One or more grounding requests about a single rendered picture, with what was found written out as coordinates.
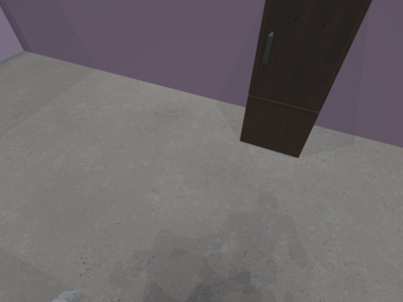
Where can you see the handle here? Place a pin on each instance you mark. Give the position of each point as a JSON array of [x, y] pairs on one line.
[[268, 45]]

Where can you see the cupboard door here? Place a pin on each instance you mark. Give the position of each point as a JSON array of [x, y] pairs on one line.
[[308, 41]]

